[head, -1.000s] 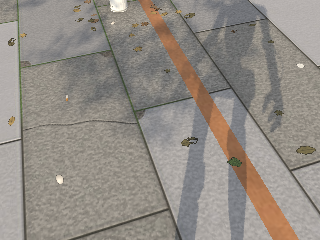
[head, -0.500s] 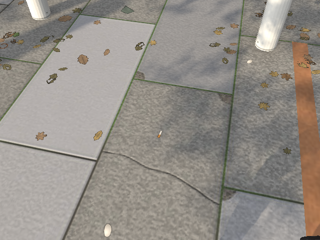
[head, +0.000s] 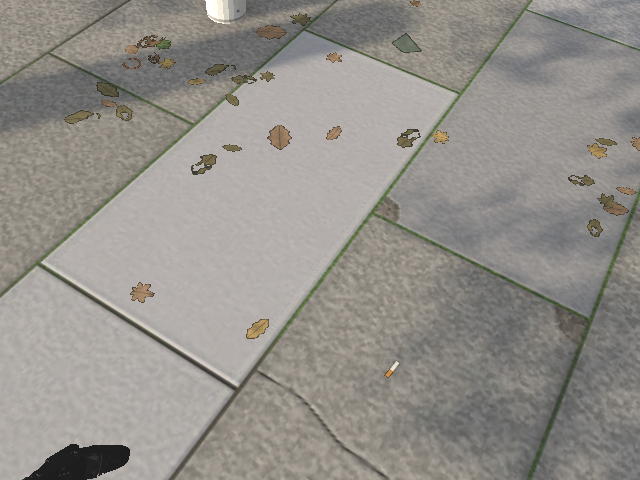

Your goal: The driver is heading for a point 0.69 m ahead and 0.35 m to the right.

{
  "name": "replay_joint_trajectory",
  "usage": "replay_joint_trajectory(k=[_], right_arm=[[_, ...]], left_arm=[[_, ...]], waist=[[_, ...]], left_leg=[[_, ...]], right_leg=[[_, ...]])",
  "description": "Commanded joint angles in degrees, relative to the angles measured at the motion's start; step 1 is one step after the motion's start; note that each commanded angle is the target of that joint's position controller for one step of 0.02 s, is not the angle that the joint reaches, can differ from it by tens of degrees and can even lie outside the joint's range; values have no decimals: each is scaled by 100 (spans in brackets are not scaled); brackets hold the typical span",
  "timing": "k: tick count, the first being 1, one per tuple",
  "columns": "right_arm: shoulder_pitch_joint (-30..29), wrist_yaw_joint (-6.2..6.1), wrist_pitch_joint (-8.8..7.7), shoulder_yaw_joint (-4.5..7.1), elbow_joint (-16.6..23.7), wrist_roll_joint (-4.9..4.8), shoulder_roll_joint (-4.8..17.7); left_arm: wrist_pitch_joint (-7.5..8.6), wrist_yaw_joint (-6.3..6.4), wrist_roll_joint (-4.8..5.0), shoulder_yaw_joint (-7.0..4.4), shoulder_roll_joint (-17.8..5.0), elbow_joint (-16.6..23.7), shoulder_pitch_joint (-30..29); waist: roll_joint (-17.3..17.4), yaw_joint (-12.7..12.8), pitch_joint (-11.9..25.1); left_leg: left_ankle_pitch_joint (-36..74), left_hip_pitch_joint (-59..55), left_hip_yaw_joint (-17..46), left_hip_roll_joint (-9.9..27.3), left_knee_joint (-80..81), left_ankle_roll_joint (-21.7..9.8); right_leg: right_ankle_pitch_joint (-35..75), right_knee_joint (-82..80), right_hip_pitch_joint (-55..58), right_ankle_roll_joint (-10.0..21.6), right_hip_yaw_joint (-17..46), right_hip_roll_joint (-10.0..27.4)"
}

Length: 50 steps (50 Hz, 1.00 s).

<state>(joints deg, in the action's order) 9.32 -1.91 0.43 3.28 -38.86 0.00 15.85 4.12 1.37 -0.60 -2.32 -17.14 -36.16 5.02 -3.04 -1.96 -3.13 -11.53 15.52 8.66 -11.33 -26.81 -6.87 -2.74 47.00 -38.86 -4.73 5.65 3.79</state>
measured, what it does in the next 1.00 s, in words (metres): walks ahead, turning right: right foot, then left foot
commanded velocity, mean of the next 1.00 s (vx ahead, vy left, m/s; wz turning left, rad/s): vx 0.03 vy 0.00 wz -0.64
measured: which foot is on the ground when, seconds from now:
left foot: down 0.00-0.18, up 0.20-0.62, down 0.64-1.00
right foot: up 0.00-0.14, down 0.16-0.64, up 0.66-1.00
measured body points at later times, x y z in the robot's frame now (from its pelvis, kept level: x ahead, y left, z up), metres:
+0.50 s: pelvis +0.11 -0.06 +0.01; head +0.16 -0.09 +0.45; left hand +0.35 +0.17 -0.07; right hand +0.20 -0.38 -0.09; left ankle +0.22 +0.08 -0.69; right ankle +0.13 -0.15 -0.74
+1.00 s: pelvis +0.16 -0.04 +0.01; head +0.19 -0.05 +0.45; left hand +0.46 +0.04 -0.09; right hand +0.06 -0.33 -0.10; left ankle +0.24 +0.05 -0.74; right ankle +0.05 -0.14 -0.70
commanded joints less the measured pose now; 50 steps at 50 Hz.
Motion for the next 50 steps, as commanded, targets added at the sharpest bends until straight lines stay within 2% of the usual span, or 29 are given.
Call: replay_joint_trajectory(k=[1, 3, 6, 7, 8, 9, 10, 11, 12, 13, 14, 16, 17, 19, 22, 28, 30, 31, 32, 33, 34, 35, 36, 37, 38, 41, 43, 46, 50], right_arm=[[168, 30, -124, 62, 124, 142, 501], [204, 39, -114, 148, 68, 122, 753], [268, -54, -4, 188, 71, 23, 799], [165, -87, 30, 194, 118, -16, 787], [4, -114, 40, 207, 185, -53, 799], [-121, -133, -15, 224, 348, 24, 785], [-165, -92, -78, 184, 551, 181, 685], [-187, 12, -123, 159, 524, 211, 728], [-125, 76, -117, 149, 451, 83, 694], [-302, 76, -68, 110, 411, 62, 561], [-464, 69, -22, 109, 438, 77, 514], [-568, 78, 14, 114, 458, 20, 411], [-567, 81, 1, 110, 411, -18, 355], [-600, 53, -42, 127, 319, -53, 363], [-683, 33, -93, 155, 206, -51, 446], [-801, 121, -273, 246, 123, -85, 623], [-584, 159, -336, 316, 41, -104, 745], [-390, 158, -355, 358, -35, -104, 790], [-324, 138, -332, 409, -45, -73, 958], [-498, 90, -240, 431, 85, 49, 1298], [-464, 109, -233, 432, 83, 274, 1223], [-720, 77, -238, 365, 217, 226, 935], [-882, 27, -205, 297, 262, 145, 707], [-883, -30, -157, 251, 286, 70, 654], [-829, -65, -117, 215, 261, 30, 649], [-375, -81, -36, 190, 130, 81, 746], [-138, -52, -17, 209, 55, 83, 850], [-210, 20, -4, 245, 20, 28, 1008], [-85, 95, 29, 237, -117, -72, 1076]], left_arm=[[47, -83, 103, -101, -450, 312, 94], [42, -151, 155, -207, -731, 525, -139], [29, -319, 159, -221, -664, 618, 50], [24, -360, 162, -227, -622, 570, 277], [25, -364, 142, -268, -666, 488, 650], [34, -328, 78, -400, -1068, 459, 1120], [20, -288, -22, -548, -1618, 468, 1298], [-44, -226, -42, -431, -1118, 441, 1569], [-97, -166, 21, -388, -948, 506, 1340], [-186, -111, 97, -395, -875, 592, 1129], [-280, -68, 185, -392, -871, 653, 946], [-425, -2, 219, -416, -891, 736, 744], [-483, 22, 192, -448, -936, 744, 748], [-548, 97, 161, -510, -1041, 732, 854], [-627, 186, 184, -572, -1129, 763, 811], [-728, 164, 178, -612, -1146, 871, 658], [-743, 140, 205, -608, -1136, 928, 513], [-748, 126, 241, -579, -1082, 957, 408], [-756, 101, 236, -496, -825, 919, 678], [-741, 58, 191, -397, -518, 903, 1080], [-663, 22, 217, -534, -988, 1023, 1031], [-638, -2, 204, -634, -1370, 901, 1004], [-663, 4, 190, -653, -1396, 757, 1001], [-709, 29, 138, -608, -1226, 646, 1076], [-725, 13, 124, -539, -1062, 644, 1120], [-652, 18, 176, -375, -758, 806, 761], [-618, 35, 155, -316, -680, 862, 574], [-596, 15, 96, -207, -514, 846, 528], [-603, -24, 130, -180, -524, 719, 620]], waist=[[818, -122, 884], [853, -190, 609], [874, -122, 569], [830, 12, 614], [683, 254, 756], [37, 422, 1173], [-1328, 346, 1361], [-1234, 495, 1809], [-620, 403, 1614], [-23, 375, 1419], [295, 301, 1106], [92, 146, 952], [-84, 144, 946], [-341, 189, 1090], [-525, 231, 1162], [-814, 347, 981], [-862, 240, 938], [-766, 114, 924], [-203, 232, 1140], [1201, 526, 1186], [1858, 503, 939], [1476, 498, 698], [1143, 465, 520], [935, 442, 502], [875, 376, 402], [943, 120, 393], [1091, -16, 535], [1234, 0, 729], [1386, 0, 788]], left_leg=[[3170, -193, 440, 1766, 294, -412], [3429, -744, 661, 2097, 52, -533], [4022, -1456, 812, 2387, -374, -640], [4221, -1450, 687, 2313, -591, -558], [4417, -1163, 374, 2029, -1039, -333], [3546, -411, -58, 1393, -2169, 68], [-528, 1408, -628, 213, -3976, 742], [-2481, 2212, -34, 114, -4764, 849], [-2263, 2411, 221, 388, -5144, 914], [-1934, 2492, 132, 508, -5106, 969], [-1674, 2568, 76, 616, -4717, 1006], [-1326, 2150, -35, 638, -3729, 1046], [-1213, 2039, -104, 559, -3267, 1081], [-1074, 1884, -61, 469, -2615, 1148], [-728, 1559, 63, 451, -1956, 1179], [-556, 791, 176, 475, -813, 1062], [-268, 231, 140, 563, -32, 977], [275, -276, 62, 713, 608, 907], [552, -1058, 493, 1439, 879, 626], [1106, -1642, 1717, 2651, 899, -42], [1139, -1040, 2518, 3306, 1125, -662], [797, -793, 2070, 3169, 1136, -694], [372, -577, 1449, 2725, 1047, -488], [279, -555, 1101, 2448, 978, -367], [638, -474, 894, 2397, 978, -440], [1393, -798, 438, 2270, 958, -619], [1773, -1212, 409, 2369, 854, -724], [2125, -1165, 181, 2440, 745, -731], [2304, -953, 134, 2525, 544, -697]], right_leg=[[206, -411, 1215, 230, -238, -52], [-783, -500, 583, 395, -258, -116], [-1404, -753, 243, 561, -385, -191], [-1254, -1101, 543, 650, -478, -271], [-448, -1712, 1304, 824, -444, -372], [1628, -1927, 2472, 1251, 652, 56], [3750, -2261, 3687, 2364, 2684, 1306], [3645, -2457, 4424, 2616, 3414, 1542], [3152, -2308, 4350, 2320, 2896, 1341], [2618, -2294, 4099, 2020, 2432, 1010], [2178, -2375, 3719, 1835, 2181, 796], [1375, -2559, 3244, 1593, 1976, 346], [1279, -2592, 3218, 1543, 1955, 227], [1217, -2572, 3337, 1520, 2106, 186], [756, -2548, 3181, 1418, 2310, 114], [147, -2492, 2885, 1345, 2932, -37], [-31, -2382, 2745, 1248, 3124, -158], [-353, -2197, 2514, 1119, 3060, -335], [-1890, -1575, 2059, 902, 2696, -676], [-3382, -358, 1094, 636, 1605, -1404], [-3425, 882, 534, 377, 1019, -1302], [-2951, 1500, 430, 207, 795, -901], [-2523, 1772, 468, 135, 656, -770], [-2250, 2183, 453, 64, 529, -752], [-2154, 2567, 382, -7, 377, -753], [-2062, 2254, 231, -118, -37, -600], [-2159, 1721, 248, -170, -27, -517], [-2271, 646, 963, -129, -226, -360], [-1986, -854, 1931, 45, -544, -429]])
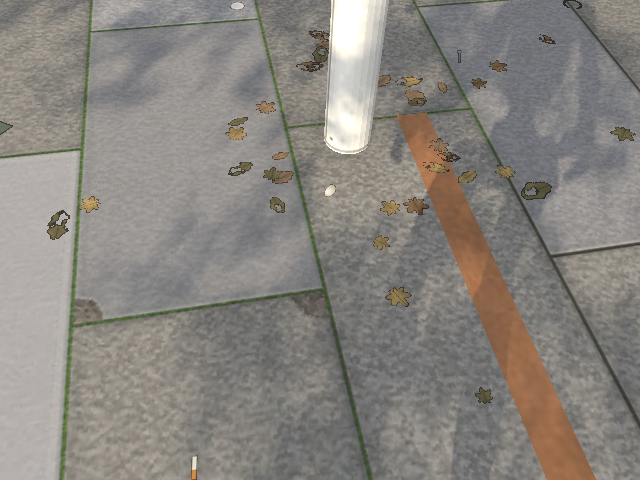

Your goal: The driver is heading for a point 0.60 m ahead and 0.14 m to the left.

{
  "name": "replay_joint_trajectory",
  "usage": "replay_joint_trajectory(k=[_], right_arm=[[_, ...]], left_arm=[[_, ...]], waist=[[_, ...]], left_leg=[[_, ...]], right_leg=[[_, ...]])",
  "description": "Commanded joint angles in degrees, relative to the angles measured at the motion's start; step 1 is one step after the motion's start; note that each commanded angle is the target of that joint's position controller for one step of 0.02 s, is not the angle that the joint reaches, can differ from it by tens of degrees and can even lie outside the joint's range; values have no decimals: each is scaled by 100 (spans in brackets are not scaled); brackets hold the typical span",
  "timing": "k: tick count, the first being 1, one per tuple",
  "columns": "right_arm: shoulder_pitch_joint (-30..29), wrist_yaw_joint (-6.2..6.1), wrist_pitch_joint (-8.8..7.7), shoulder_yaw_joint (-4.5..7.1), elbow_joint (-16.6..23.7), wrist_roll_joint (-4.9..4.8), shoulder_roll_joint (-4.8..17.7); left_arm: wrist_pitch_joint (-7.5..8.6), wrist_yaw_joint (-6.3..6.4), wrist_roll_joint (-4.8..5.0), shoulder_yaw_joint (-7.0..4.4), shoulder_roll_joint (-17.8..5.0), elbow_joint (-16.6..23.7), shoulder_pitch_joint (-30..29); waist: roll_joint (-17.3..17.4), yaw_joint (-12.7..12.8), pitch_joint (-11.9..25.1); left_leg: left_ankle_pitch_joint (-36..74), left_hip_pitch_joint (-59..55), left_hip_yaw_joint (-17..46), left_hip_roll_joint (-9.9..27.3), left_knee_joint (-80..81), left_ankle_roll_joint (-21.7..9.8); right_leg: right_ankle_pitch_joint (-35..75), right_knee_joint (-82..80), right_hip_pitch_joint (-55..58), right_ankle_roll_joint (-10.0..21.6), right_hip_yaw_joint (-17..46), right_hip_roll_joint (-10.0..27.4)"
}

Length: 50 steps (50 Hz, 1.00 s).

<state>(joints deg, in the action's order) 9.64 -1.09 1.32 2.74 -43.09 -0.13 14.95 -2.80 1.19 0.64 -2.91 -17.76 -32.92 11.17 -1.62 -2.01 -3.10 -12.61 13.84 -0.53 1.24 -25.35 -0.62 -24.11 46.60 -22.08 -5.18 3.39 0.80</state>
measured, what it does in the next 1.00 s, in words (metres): walks ahead: right foot, then left foot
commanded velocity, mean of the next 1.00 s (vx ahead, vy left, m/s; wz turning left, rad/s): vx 0.57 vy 0.00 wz -0.03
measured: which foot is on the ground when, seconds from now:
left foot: down 0.00-0.08, up 0.10-0.46, down 0.48-0.92, up 0.94-1.00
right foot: up 0.00-0.04, down 0.06-0.48, up 0.50-0.90, down 0.92-1.00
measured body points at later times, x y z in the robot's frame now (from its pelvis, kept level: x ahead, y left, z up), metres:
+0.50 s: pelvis +0.07 +0.01 -0.01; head +0.08 +0.02 +0.44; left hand +0.15 +0.29 -0.13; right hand +0.20 -0.28 -0.10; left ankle +0.08 +0.11 -0.75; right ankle -0.01 -0.13 -0.73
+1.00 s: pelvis +0.40 -0.03 -0.03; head +0.44 -0.02 +0.42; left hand +0.61 +0.22 -0.11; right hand +0.35 -0.29 -0.16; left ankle +0.15 +0.11 -0.65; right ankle +0.50 -0.11 -0.74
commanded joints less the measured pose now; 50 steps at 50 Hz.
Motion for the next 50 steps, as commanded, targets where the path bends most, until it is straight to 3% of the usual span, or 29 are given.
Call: replay_joint_trajectory(k=[1, 3, 4, 5, 6, 7, 10, 11, 12, 14, 16, 21, 22, 23, 24, 25, 26, 27, 28, 31, 36, 41, 44, 45, 46, 47, 48, 49, 50], right_arm=[[-122, 15, -54, 268, 267, -108, 1141], [198, 21, -111, 170, 96, -166, 913], [360, 70, -187, 48, 141, 56, 585], [299, 85, -264, -27, 256, 133, 348], [-106, 40, -247, 43, 277, 119, 698], [-178, 39, -228, 78, 260, 53, 764], [-19, 17, -133, 86, 112, 81, 746], [158, 50, -150, 58, 50, 78, 704], [105, 95, -194, 91, 54, -4, 820], [-436, 158, -303, 154, 308, -208, 961], [-587, 223, -492, 112, 385, -251, 816], [-148, 365, -721, 20, 153, -179, 648], [243, 408, -465, 12, 46, 341, 557], [773, 380, -394, 65, -125, 375, 665], [1695, 320, -412, 143, -343, 314, 886], [2639, 245, -474, 275, -412, 381, 1618], [2239, 214, -482, 329, -280, 352, 1820], [1710, 189, -467, 295, -181, 272, 1606], [1382, 204, -500, 219, -100, 221, 1305], [1142, 180, -606, 91, -68, 177, 973], [1672, 234, -710, 76, -377, 73, 845], [1983, 195, -754, 64, -682, 84, 918], [2014, 134, -721, 83, -860, 119, 1154], [1980, 93, -680, 114, -917, 165, 1321], [1727, 63, -627, 146, -888, 163, 1441], [1695, 71, -640, 58, -709, 174, 1075], [2221, 170, -679, -149, -422, -11, 57], [1683, 168, -672, -12, -403, -37, 685], [1192, 175, -642, 66, -289, -49, 852]], left_arm=[[88, -21, 3, -120, -418, 308, 146], [92, -25, -45, -135, -500, 210, 314], [63, 21, -94, -179, -827, 298, 403], [66, -4, -228, -178, -980, 329, 30], [146, -51, -262, -98, -576, 365, -36], [221, -75, -287, -29, -392, 276, -109], [331, -63, -178, -28, -461, 191, -330], [315, -50, -134, -55, -510, 92, -83], [274, -50, -28, -197, -885, -14, 348], [302, -43, -1, -232, -1011, -146, 689], [454, -41, 32, -197, -824, -167, 677], [586, -158, 127, -244, -886, -51, 290], [517, -251, -268, -300, -977, -277, 316], [508, -257, -279, -279, -828, -284, 264], [531, -244, -305, -184, -548, -212, -35], [590, -253, -267, 10, 73, 170, -574], [612, -212, -271, -7, -91, 365, -672], [602, -222, -257, -41, -276, 313, -660], [607, -287, -280, -64, -429, 148, -408], [507, -478, -378, -75, -499, -156, -77], [448, -519, -287, 47, -314, 91, -993], [478, -556, -257, 153, -207, 291, -1732], [493, -416, -306, 112, -318, 192, -1381], [509, -327, -307, 27, -488, -4, -597], [536, -225, -300, -79, -663, -434, 784], [554, -109, -410, -238, -1146, -710, 1861], [609, -94, -569, -357, -1653, -725, 1832], [622, -142, -453, -291, -1293, -658, 1443], [648, -142, -434, -214, -917, -733, 945]], waist=[[1192, 109, 771], [916, 205, 780], [-83, 79, 1140], [-1218, -81, 970], [-890, 260, 864], [-847, 216, 735], [-908, 141, 535], [-830, 190, 767], [-881, 431, 667], [-949, 630, -125], [-737, 568, -376], [-527, 225, 134], [-309, -24, 356], [-66, -257, 317], [385, -746, 409], [2048, -1246, 631], [1431, -927, 213], [762, -553, -176], [520, -278, -65], [766, 34, 0], [572, -93, -508], [553, -183, -701], [793, 131, -176], [938, 562, 322], [853, 1254, 1003], [290, 1598, 1798], [-1542, 915, 2499], [-914, 975, 2186], [-438, 738, 1151]], left_leg=[[2397, -712, 1009, 1229, 242, -1235], [1803, -124, 819, 992, -73, -701], [420, 519, 395, 576, -869, -183], [-1304, 1005, -4, 134, -915, 197], [-1604, 814, 154, 216, -1265, 384], [-1448, 794, 207, 224, -1331, 413], [-1053, 592, 274, 232, -1229, 526], [-970, 484, 31, 87, -1293, 517], [-1105, 872, -232, -93, -1741, 442], [-1620, 2060, 79, 169, -2357, 106], [-1393, 2516, 273, 371, -2074, -175], [-435, 635, -218, 71, -746, -245], [-317, -349, -750, -355, -256, -185], [-224, -1346, -829, -482, -344, -140], [-732, -2524, -267, -82, -280, -254], [-3174, -2934, 2285, 1640, 1149, -634], [-4239, -2367, 4328, 2233, 1855, -1126], [-3918, -2115, 3892, 2243, 1666, -1176], [-3319, -1852, 3230, 1894, 1531, -999], [-2385, -1117, 2053, 1205, 1986, -871], [-727, -1052, 1026, 902, 2466, -992], [1302, -1544, 405, 1101, 2766, -970], [5246, -2000, 76, 1190, 1526, -826], [6352, -1974, 96, 1246, 504, -768], [6143, -1352, 26, 1097, -1011, -683], [4079, 40, 4, 742, -3005, -675], [-1218, 2005, 285, -275, -4997, -610], [-979, 2412, 812, -233, -5530, -766], [-333, 2659, 676, 99, -5467, -765]], right_leg=[[581, -1509, 584, 203, -383, -179], [1890, -2832, 1701, 545, -182, -86], [3261, -2684, 2550, 812, 949, 900], [3847, -2498, 2002, 1542, 1568, 1696], [3210, -2654, 1627, 1841, 1555, 1591], [2869, -2686, 1527, 1728, 1384, 1372], [3267, -2548, 1336, 1522, 1098, 1088], [2116, -2732, 1442, 1552, 1126, 1021], [87, -3040, 1587, 1671, 1482, 1105], [-2118, -3746, 1505, 1918, 2549, 1620], [-1686, -3891, 1785, 1908, 2604, 1711], [-421, -3663, 993, 1698, 1331, 1136], [-850, -3359, 556, 1548, 819, 736], [-1100, -2857, -273, 1456, 620, 514], [-901, -1793, -1348, 1316, 361, 239], [-904, 706, -2363, 1014, -370, -410], [-506, 1650, -3337, 1055, 373, -604], [199, 2013, -3650, 1068, 594, -113], [642, 1881, -3299, 1010, 454, 101], [1267, 1654, -2483, 684, -64, 368], [2179, 438, -2589, 536, -459, 389], [2474, -908, -1806, 901, -846, 256], [1676, -1167, -547, 1209, -1110, -293], [1278, -1116, 362, 1288, -1010, -487], [1203, -1357, 1962, 1341, -883, -511], [-340, -1374, 3687, 1360, 373, 616], [-3210, -2466, 4762, 1582, 3373, 2267], [-3631, -3434, 4060, 1433, 4402, 2295], [-2541, -3338, 3221, 1317, 3243, 2109]])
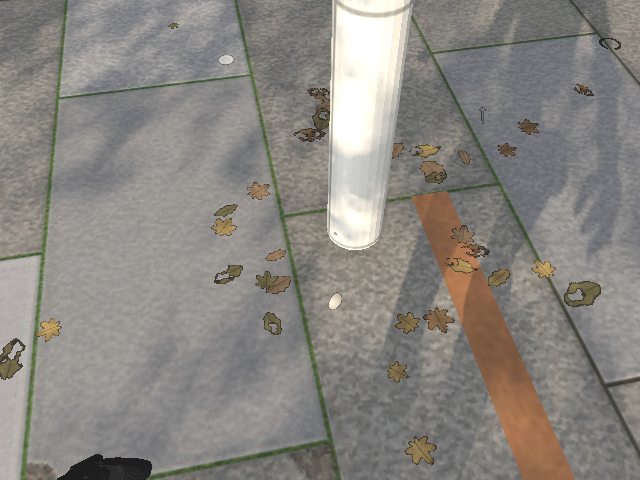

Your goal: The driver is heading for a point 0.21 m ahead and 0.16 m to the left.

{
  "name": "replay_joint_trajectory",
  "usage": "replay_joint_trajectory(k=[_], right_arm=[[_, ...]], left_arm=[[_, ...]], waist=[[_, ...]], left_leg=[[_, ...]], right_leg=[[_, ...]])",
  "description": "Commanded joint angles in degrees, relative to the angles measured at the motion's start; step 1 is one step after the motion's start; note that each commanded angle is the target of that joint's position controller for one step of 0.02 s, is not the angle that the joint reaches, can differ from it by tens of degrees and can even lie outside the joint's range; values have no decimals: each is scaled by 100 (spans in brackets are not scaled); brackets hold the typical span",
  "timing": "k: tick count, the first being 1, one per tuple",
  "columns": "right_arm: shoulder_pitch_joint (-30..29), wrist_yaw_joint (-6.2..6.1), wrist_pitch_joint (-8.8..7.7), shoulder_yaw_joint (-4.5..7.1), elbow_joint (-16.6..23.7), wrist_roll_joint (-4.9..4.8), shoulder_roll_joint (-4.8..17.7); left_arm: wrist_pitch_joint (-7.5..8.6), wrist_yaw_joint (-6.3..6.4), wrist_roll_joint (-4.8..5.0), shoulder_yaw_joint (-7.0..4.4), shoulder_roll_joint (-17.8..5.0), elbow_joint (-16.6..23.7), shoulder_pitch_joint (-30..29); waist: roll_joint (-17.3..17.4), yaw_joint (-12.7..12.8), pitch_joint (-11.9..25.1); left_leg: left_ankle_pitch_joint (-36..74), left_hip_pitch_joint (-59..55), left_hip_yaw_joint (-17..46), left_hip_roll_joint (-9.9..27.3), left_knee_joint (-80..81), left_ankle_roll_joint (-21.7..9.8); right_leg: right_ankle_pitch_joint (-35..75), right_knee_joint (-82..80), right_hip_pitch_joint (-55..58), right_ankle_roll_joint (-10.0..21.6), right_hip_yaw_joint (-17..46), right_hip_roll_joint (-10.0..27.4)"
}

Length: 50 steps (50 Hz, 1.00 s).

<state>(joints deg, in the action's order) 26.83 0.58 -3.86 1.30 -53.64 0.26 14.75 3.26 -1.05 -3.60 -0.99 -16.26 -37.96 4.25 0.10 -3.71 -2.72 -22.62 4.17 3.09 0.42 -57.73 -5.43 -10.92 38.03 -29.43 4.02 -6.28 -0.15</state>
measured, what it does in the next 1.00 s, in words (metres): walks ahead: left foot, then right foot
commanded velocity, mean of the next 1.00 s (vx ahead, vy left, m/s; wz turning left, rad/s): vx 0.27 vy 0.00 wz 0.14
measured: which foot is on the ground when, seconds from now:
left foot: up 0.00-0.34, down 0.36-1.00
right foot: down 0.00-0.38, up 0.40-0.76, down 0.78-1.00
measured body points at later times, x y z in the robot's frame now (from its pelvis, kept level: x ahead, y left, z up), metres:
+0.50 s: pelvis +0.35 +0.03 +0.01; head +0.39 +0.04 +0.46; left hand +0.41 +0.31 -0.12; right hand +0.55 -0.20 -0.09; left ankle +0.46 +0.09 -0.71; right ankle +0.24 -0.13 -0.62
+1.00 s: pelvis +0.45 -0.01 +0.02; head +0.46 -0.01 +0.47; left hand +0.50 +0.26 -0.11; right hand +0.59 -0.25 -0.11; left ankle +0.46 +0.09 -0.71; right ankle +0.46 -0.14 -0.71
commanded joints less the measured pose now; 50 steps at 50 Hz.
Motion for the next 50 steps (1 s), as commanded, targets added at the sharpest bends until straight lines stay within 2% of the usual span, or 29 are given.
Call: replay_joint_trajectory(k=[1, 4, 7, 8, 9, 10, 11, 12, 13, 15, 17, 18, 19, 20, 21, 22, 23, 24, 25, 28, 31, 33, 37, 39, 40, 41, 43, 47, 50], right_arm=[[-619, 48, -108, 157, 732, -52, 734], [-509, 147, 129, 109, 603, 100, 334], [-891, 156, 236, 75, 754, 169, 138], [-1021, 39, 123, 136, 875, -371, 217], [-1303, 31, 31, 95, 991, -385, 277], [-1639, 79, -60, 44, 1118, -245, 205], [-2098, 155, -134, -15, 1242, -106, 75], [-2501, 253, -180, -65, 1425, -35, -45], [-2515, 335, -200, -66, 1502, -13, -19], [-2106, 402, -193, 62, 1464, 6, 403], [-1033, 339, -170, 257, 1142, 18, 835], [-587, 247, -142, 323, 1031, 36, 973], [-472, 135, -98, 386, 1061, 178, 1465], [-737, 125, -122, 250, 1197, 319, 1250], [-862, 168, -70, 227, 1311, 210, 903], [-1446, 168, -37, 207, 1368, 50, 890], [-1813, 170, -28, 132, 1326, -57, 650], [-2002, 150, -34, 68, 1291, -47, 460], [-2064, 156, -15, 83, 1240, 42, 491], [-2229, 136, -29, 120, 1134, 166, 556], [-2222, 30, 28, 197, 1059, 116, 716], [-2180, -32, 104, 207, 986, 100, 732], [-2194, -90, 227, 147, 856, 55, 566], [-2013, -95, 241, 76, 755, -5, 400], [-1829, -84, 207, 48, 714, 36, 344], [-1473, -57, 177, 103, 682, 33, 399], [-1944, -91, 210, 134, 701, 56, 509], [-1916, -154, 324, 161, 590, 31, 517], [-1939, -164, 339, 173, 501, -5, 485]], left_arm=[[97, 60, 14, -361, -807, -296, 1435], [267, 58, 101, -199, -291, -592, 1401], [448, -5, 240, -155, -257, -876, 1561], [490, 37, 389, -195, -270, -695, 984], [486, 86, 406, -187, -350, -640, 743], [466, 147, 408, -190, -451, -652, 691], [451, 223, 430, -197, -518, -757, 1056], [443, 296, 477, -240, -722, -874, 1467], [419, 338, 484, -279, -914, -976, 1647], [315, 377, 480, -359, -1138, -987, 1557], [133, 369, 425, -378, -1137, -921, 1331], [61, 352, 440, -361, -1091, -863, 1221], [78, 311, 258, -240, -614, -714, 1690], [72, 148, 379, 15, 21, -1033, 3031], [104, 84, 530, -148, -673, -1201, 2826], [54, 99, 617, -218, -868, -903, 2004], [-10, 194, 526, -234, -796, -811, 1496], [-114, 292, 480, -266, -762, -824, 1357], [-218, 325, 455, -273, -708, -857, 1486], [-319, 402, 385, -245, -436, -914, 1622], [-310, 487, 358, -244, -384, -898, 1196], [-319, 516, 393, -267, -448, -895, 928], [-319, 494, 382, -244, -378, -947, 688], [-264, 441, 280, -222, -363, -1034, 752], [-235, 434, 225, -250, -600, -1012, 773], [-249, 430, 290, -360, -1043, -1085, 577], [-187, 351, 288, -249, -466, -1174, 575], [-52, 322, 317, -222, -441, -1340, 612], [-60, 336, 346, -212, -441, -1473, 695]], waist=[[-201, 749, 686], [-251, 307, 33], [-362, 123, -340], [-736, 111, -217], [-638, 72, -253], [-427, 109, -321], [-214, 356, -283], [-69, 538, -222], [-167, 504, -124], [-517, 227, 172], [-523, -342, 765], [-366, -633, 963], [1008, -308, 1617], [1578, 284, 3007], [407, -77, 3350], [165, 86, 2297], [-314, 244, 1374], [-307, 386, 1019], [-24, 539, 877], [344, 686, 958], [391, 496, 1103], [452, 388, 1037], [602, 379, 654], [419, 475, 564], [130, 393, 581], [-625, -15, 494], [-533, 241, 424], [-382, 291, 448], [-231, 349, 517]], left_leg=[[1008, 3435, 255, 412, -1929, -251], [989, 2850, 211, 621, -1513, -11], [1062, 3113, -22, 425, -905, 163], [1194, 3312, 241, 420, -639, 234], [1578, 3221, 39, 313, 87, 286], [2155, 2801, -286, 226, 1101, 334], [2741, 2489, -609, 55, 1823, 411], [3191, 2220, -789, -94, 2277, 463], [3470, 2017, -708, -152, 2567, 422], [3305, 1716, -601, -355, 2783, 244], [3224, 773, -575, -568, 2870, 40], [3988, 130, -339, -343, 3277, -121], [7286, -1501, 724, 751, 2393, -507], [8231, -2963, 3109, 2353, 2340, -1980], [7398, -2407, 3038, 2143, 2758, -1987], [6217, -1536, 2333, 1879, 3022, -1705], [5404, -456, 1885, 1569, 3371, -1364], [4899, 314, 1600, 1380, 3616, -1177], [4548, 945, 1405, 1199, 3852, -1034], [4544, 1513, 893, 1005, 4079, -1015], [3802, 1438, 625, 920, 4129, -896], [2510, 1449, 682, 886, 4266, -816], [725, 1497, 893, 816, 4261, -646], [416, 1581, 835, 607, 4001, -274], [425, 1681, 722, 444, 3709, -22], [357, 1689, 273, 25, 3644, 164], [840, 938, 42, -67, 3341, 331], [1677, 775, 124, 49, 3197, 197], [2070, 688, 115, 64, 3116, 213]], right_leg=[[-2653, -2548, 3236, 391, 3379, 2024], [-106, -2825, 2014, 318, 1734, 1567], [3846, -2679, 1919, 421, 539, 1420], [3862, -2676, 2174, 374, 357, 1186], [3780, -2781, 1999, 324, 41, 995], [3614, -2802, 1698, 260, -296, 765], [3709, -2749, 1692, 267, -374, 689], [3772, -2814, 1798, 301, -248, 837], [3860, -2789, 2043, 281, -144, 966], [4484, -2268, 2685, 169, -113, 1098], [4942, -917, 3038, -15, -157, 984], [4501, 171, 2823, -216, -198, 796], [810, 2266, 1466, -443, -212, 236], [-2898, 4323, 145, -698, 861, -426], [-2732, 4454, 338, -619, 1818, -267], [-2530, 4177, -9, -610, 1538, 14], [-2230, 3625, -166, -653, 1272, 240], [-1921, 3218, 68, -689, 1231, 402], [-1640, 2954, 554, -732, 1190, 459], [-1351, 2174, 1035, -830, 1077, 498], [-913, 1253, 1177, -835, 971, 522], [-643, 849, 1255, -837, 966, 519], [-448, -231, 1503, -752, 859, 388], [236, -1302, 2027, -575, 863, 371], [832, -1420, 2262, -414, 1257, 770], [607, -1247, 1992, -180, 1346, 870], [-576, -1548, 1233, -220, 1245, 637], [278, -1379, 1422, -360, 1057, 472], [659, -1280, 1591, -325, 1016, 428]])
